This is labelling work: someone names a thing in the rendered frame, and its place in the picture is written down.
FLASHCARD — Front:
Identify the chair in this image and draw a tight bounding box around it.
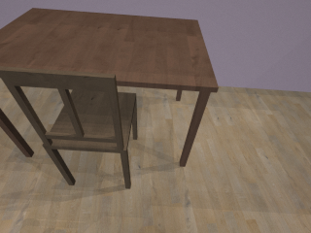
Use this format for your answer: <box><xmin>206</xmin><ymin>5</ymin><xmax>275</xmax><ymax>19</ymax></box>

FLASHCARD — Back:
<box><xmin>0</xmin><ymin>66</ymin><xmax>138</xmax><ymax>189</ymax></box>

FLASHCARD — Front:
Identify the table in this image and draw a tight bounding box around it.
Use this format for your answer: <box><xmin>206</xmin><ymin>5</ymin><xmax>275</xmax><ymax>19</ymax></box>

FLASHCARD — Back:
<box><xmin>0</xmin><ymin>8</ymin><xmax>219</xmax><ymax>167</ymax></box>

